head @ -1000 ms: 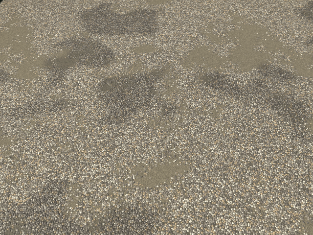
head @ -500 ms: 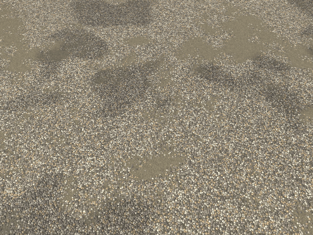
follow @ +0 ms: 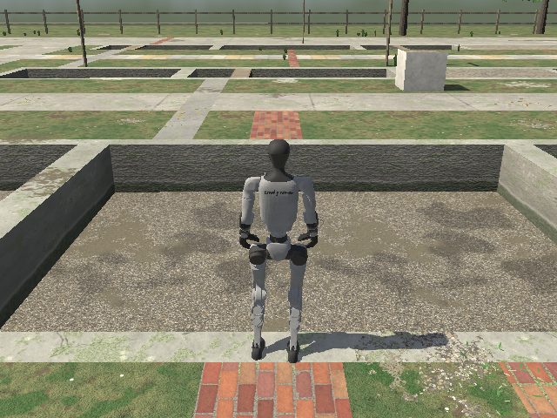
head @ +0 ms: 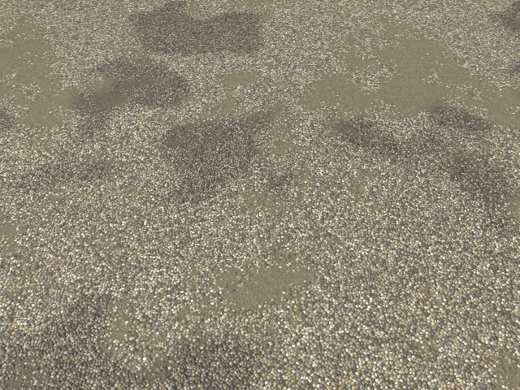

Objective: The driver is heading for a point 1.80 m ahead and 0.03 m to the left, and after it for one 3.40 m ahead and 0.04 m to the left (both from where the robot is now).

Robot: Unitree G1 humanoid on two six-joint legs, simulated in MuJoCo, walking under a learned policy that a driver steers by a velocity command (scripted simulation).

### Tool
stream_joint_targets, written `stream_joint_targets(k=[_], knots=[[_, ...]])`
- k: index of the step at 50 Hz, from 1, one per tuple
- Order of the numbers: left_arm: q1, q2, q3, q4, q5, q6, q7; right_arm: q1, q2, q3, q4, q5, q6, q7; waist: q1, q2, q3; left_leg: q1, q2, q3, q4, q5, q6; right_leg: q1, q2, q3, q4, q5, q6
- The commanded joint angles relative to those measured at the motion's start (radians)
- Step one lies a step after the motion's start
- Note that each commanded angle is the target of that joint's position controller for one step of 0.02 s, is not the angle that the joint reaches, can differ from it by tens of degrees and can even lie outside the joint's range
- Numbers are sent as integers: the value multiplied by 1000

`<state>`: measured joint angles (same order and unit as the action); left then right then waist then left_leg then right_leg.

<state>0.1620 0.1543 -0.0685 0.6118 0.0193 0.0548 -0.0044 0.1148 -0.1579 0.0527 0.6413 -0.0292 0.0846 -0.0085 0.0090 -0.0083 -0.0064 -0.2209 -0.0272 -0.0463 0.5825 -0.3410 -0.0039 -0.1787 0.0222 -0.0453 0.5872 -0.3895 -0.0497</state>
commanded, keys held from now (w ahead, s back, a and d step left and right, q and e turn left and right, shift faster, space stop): w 1.00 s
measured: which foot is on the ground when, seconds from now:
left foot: down 0.00-1.00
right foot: down 0.00-1.00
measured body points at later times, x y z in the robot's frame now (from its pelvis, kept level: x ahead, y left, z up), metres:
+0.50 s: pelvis +0.00 +0.00 +0.00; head -0.01 +0.00 +0.45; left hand +0.18 +0.20 -0.09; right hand +0.19 -0.19 -0.09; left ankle -0.02 +0.12 -0.73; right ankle -0.04 -0.08 -0.73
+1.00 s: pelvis +0.00 +0.01 +0.00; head -0.01 +0.01 +0.45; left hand +0.18 +0.20 -0.09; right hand +0.19 -0.19 -0.09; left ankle -0.02 +0.12 -0.73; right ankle -0.04 -0.08 -0.73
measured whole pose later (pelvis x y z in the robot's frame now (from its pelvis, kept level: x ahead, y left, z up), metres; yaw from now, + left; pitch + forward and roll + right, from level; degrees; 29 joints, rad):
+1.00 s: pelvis +0.00 +0.01 +0.00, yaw +0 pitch -1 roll +1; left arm 0.17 0.15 -0.07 0.60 0.02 0.05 0.00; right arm 0.10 -0.15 0.06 0.63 -0.03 0.08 -0.01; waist 0.00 -0.01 0.00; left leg -0.23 -0.03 -0.03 0.62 -0.36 0.01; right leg -0.19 0.01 -0.04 0.62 -0.41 -0.04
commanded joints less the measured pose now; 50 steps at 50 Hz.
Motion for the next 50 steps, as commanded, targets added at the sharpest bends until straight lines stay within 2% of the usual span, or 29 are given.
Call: stream_joint_targets(k=[1,2,3,4,5,6,9,12,13,14,16,18,19,27,28,29,30,31,32,35,38,39,40,41,42,46,48,49,50], knots=[[-6,77,27,-75,3,-15,14,-9,-83,-26,-55,4,-33,-8,7,2,-160,114,24,-39,-20,248,41,0,-68,71,-81,266,-16],[-43,64,20,-88,-1,-13,17,-52,-67,-20,-70,6,-33,-11,7,0,-71,77,20,-36,-21,217,41,-49,-67,78,-96,240,-13],[-80,110,35,-102,4,-4,6,-118,-94,-33,-104,-9,-22,2,-2,11,-34,17,58,9,-3,528,41,-42,-96,61,-48,550,-15],[-66,109,43,-95,1,0,15,-59,-103,-36,-89,-8,-20,3,-6,21,-97,38,53,9,1,635,43,11,-92,54,-13,634,-14],[-85,47,23,-112,15,-9,6,-76,-77,-25,-85,6,-17,-9,25,-7,-101,51,43,-44,3,477,38,-15,-62,26,-15,439,-3],[-37,33,11,-90,1,-20,9,-102,-26,-10,-101,5,-18,-11,4,-2,-106,66,24,-28,-21,237,25,-31,-65,80,-81,266,11],[-78,52,15,-106,-4,-28,7,-103,-52,-11,-97,2,-18,-11,-11,-22,-13,-3,18,-36,-50,126,16,-46,-71,101,-110,194,-5],[-57,64,18,-106,-2,-32,5,-86,-64,-13,-90,0,-26,-8,-11,-7,-18,5,20,-40,-51,146,21,-32,-70,102,-108,213,-7],[-62,65,22,-110,-1,-21,11,-58,-89,-23,-71,1,-29,-9,-1,8,-44,38,17,-44,-27,177,32,-42,-76,87,-90,230,-19],[-76,116,37,-115,5,-8,2,-115,-110,-35,-102,-10,-24,5,-5,16,-28,10,58,6,4,531,38,-41,-96,64,-36,552,-16],[-46,102,43,-100,4,-2,17,-47,-105,-36,-82,-5,-26,4,-2,27,-123,48,57,13,16,693,43,24,-85,42,13,655,-6],[-46,37,16,-91,2,-18,15,-87,-35,-11,-83,8,-28,-7,10,-5,-138,92,25,-24,-10,278,33,-15,-64,62,-65,262,15],[-72,30,12,-99,-5,-20,12,-132,-15,-5,-104,8,-23,-11,2,-16,-51,42,25,-25,-27,210,24,-50,-62,84,-95,229,13],[-54,68,20,-108,-2,-34,5,-86,-64,-11,-89,2,-33,-6,-10,0,-19,7,24,-38,-50,161,26,-27,-69,96,-101,217,-3],[-83,112,38,-118,5,-14,1,-113,-112,-33,-102,-9,-25,6,-8,19,-26,-2,59,7,-5,517,36,-28,-99,65,-36,542,-13],[-39,121,43,-97,9,-10,6,-71,-118,-37,-88,-7,-28,5,-9,26,-116,38,57,16,10,606,39,28,-96,52,-4,616,-10],[-74,88,35,-120,6,-3,7,-61,-109,-33,-88,-1,-30,11,-1,33,-108,55,54,0,4,680,38,5,-85,37,6,628,-1],[-29,43,23,-97,5,-11,19,-36,-62,-21,-58,12,-38,-8,15,3,-190,122,34,-32,-1,323,40,9,-62,45,-44,292,5],[-69,36,12,-99,-1,-22,16,-118,-19,-7,-102,15,-30,-7,5,-20,-78,59,26,-29,-21,242,29,-34,-62,72,-83,258,17],[-79,48,15,-111,-3,-24,6,-106,-47,-8,-99,2,-21,-8,-9,-12,-5,-10,22,-33,-50,145,20,-47,-66,90,-98,195,5],[-58,59,18,-108,0,-31,5,-86,-61,-11,-93,1,-30,-6,-9,-2,-23,6,25,-38,-49,160,25,-30,-68,92,-96,212,0],[-82,106,37,-115,5,-14,0,-107,-112,-32,-97,-9,-26,5,-6,8,-32,2,63,5,-4,521,40,-26,-94,61,-36,538,-10],[-48,117,40,-99,14,-11,8,-51,-122,-39,-92,-8,-26,7,-10,11,-119,34,61,14,14,623,42,27,-93,44,4,625,-8],[-80,47,25,-119,17,-18,4,-67,-91,-26,-83,6,-27,-5,21,11,-121,56,45,-45,9,510,41,-1,-66,25,6,448,1],[-26,34,14,-94,1,-27,10,-95,-32,-10,-95,9,-33,-10,8,15,-128,77,33,-29,-16,261,33,-13,-61,69,-68,255,18],[-77,51,15,-112,-2,-27,5,-101,-53,-9,-100,2,-23,-6,-12,-7,-8,-7,23,-35,-48,149,22,-45,-69,90,-95,202,4],[-27,77,24,-88,-4,-28,8,-102,-58,-12,-102,-1,-21,-11,-16,-3,-56,-12,33,-19,-34,170,42,10,-68,107,-76,246,-8],[-91,109,38,-115,7,-12,2,-103,-109,-30,-106,-10,-21,6,-17,10,-31,-25,55,13,-3,507,36,-14,-104,61,-20,561,-14],[-52,112,40,-101,14,-10,8,-52,-117,-37,-93,-8,-25,8,-10,8,-117,24,60,16,15,611,40,24,-94,44,9,631,-10]])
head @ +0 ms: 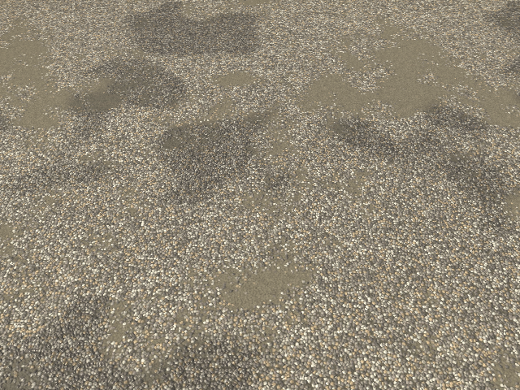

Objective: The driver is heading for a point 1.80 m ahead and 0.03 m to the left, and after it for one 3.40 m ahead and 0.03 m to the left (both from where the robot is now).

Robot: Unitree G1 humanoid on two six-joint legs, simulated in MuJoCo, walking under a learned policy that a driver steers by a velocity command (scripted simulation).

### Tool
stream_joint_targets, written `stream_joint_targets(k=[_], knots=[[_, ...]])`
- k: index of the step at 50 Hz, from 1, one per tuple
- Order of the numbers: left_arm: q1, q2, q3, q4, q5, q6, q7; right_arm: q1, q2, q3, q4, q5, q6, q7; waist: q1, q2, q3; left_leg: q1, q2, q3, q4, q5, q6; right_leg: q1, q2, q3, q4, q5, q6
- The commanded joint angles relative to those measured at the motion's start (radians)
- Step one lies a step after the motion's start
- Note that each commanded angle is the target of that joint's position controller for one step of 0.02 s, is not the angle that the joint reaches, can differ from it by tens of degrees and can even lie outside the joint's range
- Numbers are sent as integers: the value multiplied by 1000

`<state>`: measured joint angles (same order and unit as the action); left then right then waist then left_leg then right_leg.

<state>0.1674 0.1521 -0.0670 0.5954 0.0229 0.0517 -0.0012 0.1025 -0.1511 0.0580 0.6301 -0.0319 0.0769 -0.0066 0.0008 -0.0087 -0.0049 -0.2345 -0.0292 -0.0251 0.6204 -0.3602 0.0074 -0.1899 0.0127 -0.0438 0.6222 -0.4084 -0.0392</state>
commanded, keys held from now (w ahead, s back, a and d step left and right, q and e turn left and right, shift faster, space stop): w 0.76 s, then no key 0.24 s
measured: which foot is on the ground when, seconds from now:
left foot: down 0.00-1.00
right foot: down 0.00-1.00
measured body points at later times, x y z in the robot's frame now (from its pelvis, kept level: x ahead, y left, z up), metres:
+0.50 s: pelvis +0.00 +0.00 +0.00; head -0.01 +0.00 +0.45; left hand +0.18 +0.20 -0.09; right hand +0.19 -0.19 -0.09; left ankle -0.02 +0.12 -0.73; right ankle -0.04 -0.09 -0.73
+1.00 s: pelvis +0.00 +0.00 +0.02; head -0.01 +0.00 +0.46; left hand +0.16 +0.20 -0.08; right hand +0.17 -0.19 -0.09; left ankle -0.02 +0.12 -0.73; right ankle -0.05 -0.09 -0.73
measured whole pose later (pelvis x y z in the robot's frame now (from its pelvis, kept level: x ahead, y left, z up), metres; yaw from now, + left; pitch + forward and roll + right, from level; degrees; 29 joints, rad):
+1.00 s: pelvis +0.00 +0.00 +0.02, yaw +0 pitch -1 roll +1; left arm 0.18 0.14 -0.07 0.65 0.02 0.06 -0.01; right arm 0.14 -0.15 0.06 0.67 -0.02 0.07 0.01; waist 0.00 0.00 -0.01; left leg -0.16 -0.03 -0.02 0.44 -0.26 0.01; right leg -0.12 0.01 -0.04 0.45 -0.31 -0.03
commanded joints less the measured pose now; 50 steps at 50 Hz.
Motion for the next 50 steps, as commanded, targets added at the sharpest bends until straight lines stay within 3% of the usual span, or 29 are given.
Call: stream_joint_targets(k=[1,3,8,9,10,11,14,15,16,18,22,24,25,27,28,29,32,35,36,38,39,40,42,43,45,46,48,49,50], knots=[[-57,78,31,-85,9,-8,6,-32,-113,-37,-68,15,-15,-8,20,12,-144,86,54,-53,-50,584,36,28,-64,24,-42,523,-10],[-72,35,10,-82,-6,-20,8,-114,-26,-9,-97,13,-22,-8,8,-2,-48,51,30,-50,-67,230,18,-43,-54,76,-125,231,7],[-52,61,13,-87,0,-26,-6,-93,-69,-15,-88,4,-22,-5,0,6,-50,11,34,-55,-79,161,19,-12,-56,96,-124,201,-11],[-86,92,25,-94,-12,-16,1,-129,-62,-16,-115,-9,-20,4,-29,3,2,-33,39,-15,-35,356,31,-12,-82,125,-92,472,-18],[-93,100,36,-99,7,-13,2,-25,-120,-32,-74,8,-17,-5,0,-6,-109,32,47,-58,-75,476,28,37,-78,44,-53,488,-24],[-88,46,20,-112,17,-17,-2,-73,-109,-30,-77,9,-19,-8,37,18,-81,52,53,-78,-41,484,34,-18,-56,28,-41,417,-10],[-56,62,16,-84,-3,-27,-1,-104,-52,-10,-93,9,-23,-8,0,-1,-62,19,36,-54,-75,180,22,-10,-52,87,-119,194,-3],[-86,113,35,-88,-19,-6,2,-115,-78,-22,-98,-6,-12,2,-23,-4,-10,-15,46,-13,-61,388,33,2,-89,111,-114,497,-19],[-87,118,42,-87,1,-1,0,-65,-107,-34,-84,-9,-14,6,-15,-1,-71,6,52,0,-41,538,23,24,-100,56,-49,620,-23],[-55,31,11,-80,2,-17,9,-81,-50,-17,-80,19,-19,-6,16,-2,-113,76,31,-56,-62,276,17,7,-54,60,-101,298,8],[-86,53,14,-92,-5,-22,3,-94,-57,-12,-91,6,-18,-7,-2,0,-9,7,27,-60,-94,170,15,-33,-57,84,-132,200,-1],[-59,64,15,-87,0,-25,-6,-94,-68,-13,-87,6,-25,-4,-1,8,-47,10,36,-59,-87,167,22,-6,-53,91,-125,187,-7],[-77,119,37,-88,-16,-8,1,-106,-87,-24,-96,-7,-17,4,-23,-1,-18,-4,49,-20,-69,399,36,9,-86,110,-116,487,-19],[-94,84,32,-107,5,1,3,-50,-122,-37,-78,2,-24,13,4,32,-106,65,59,-24,-38,685,30,20,-77,36,-29,632,-9],[-41,42,20,-81,5,-7,15,-22,-77,-27,-50,16,-33,-7,22,13,-187,129,37,-58,-46,340,34,22,-53,39,-77,283,-2],[-64,34,11,-82,-1,-14,11,-102,-31,-9,-91,16,-30,-8,13,2,-71,70,35,-53,-68,261,25,-27,-48,64,-121,224,13],[-90,52,15,-93,-4,-20,3,-95,-55,-11,-94,8,-18,-7,1,-3,-4,-2,29,-61,-97,170,17,-33,-54,79,-128,189,4],[-40,81,25,-69,-6,-23,6,-84,-66,-15,-93,4,-19,-12,-8,-2,-60,-2,39,-46,-82,197,37,30,-55,96,-108,241,-12],[-102,109,38,-97,6,-8,0,-88,-116,-33,-97,-4,-18,6,-8,4,-36,-11,62,-12,-45,536,32,2,-91,53,-54,559,-18],[-93,82,33,-101,4,2,4,-47,-115,-36,-83,3,-25,12,3,26,-108,64,59,-22,-33,697,33,8,-76,29,-22,624,-4],[-35,38,19,-75,3,-5,16,-12,-67,-23,-50,15,-32,-7,21,6,-191,127,40,-61,-52,326,36,17,-56,41,-81,265,1],[-57,20,4,-70,-1,-12,11,-89,-13,-1,-85,16,-28,-7,11,-1,-66,72,45,-67,-102,236,26,-33,-56,72,-147,196,16],[-71,20,-1,-62,0,-20,4,-82,-25,4,-72,10,-18,-3,-1,10,16,29,61,-100,-198,153,15,-34,-68,93,-216,137,17],[-99,98,33,-80,6,-4,-4,-95,-107,-35,-83,5,-11,9,1,7,46,-7,81,-49,-95,516,34,-35,-94,75,-121,497,-2],[-60,66,22,-66,4,0,-2,-18,-84,-23,-60,-2,-25,15,2,25,-102,79,94,-71,-124,732,27,38,-117,78,-117,668,3],[19,23,5,-16,-3,-16,3,-2,-21,-2,-25,16,-33,2,11,6,-160,144,81,-96,-220,268,16,72,-89,101,-244,257,20],[-36,49,10,-13,-2,-24,2,-40,-52,-9,-26,14,-25,0,-4,1,12,84,79,-114,-287,192,16,26,-82,114,-299,196,11],[-103,71,23,-51,1,-6,-9,-73,-80,-24,-52,13,-20,21,5,12,64,49,115,-105,-252,626,16,19,-139,126,-276,599,6],[-49,91,29,-28,-3,-2,-9,-7,-90,-29,-28,9,-24,23,3,1,-62,135,127,-103,-255,697,15,76,-144,119,-264,660,7]])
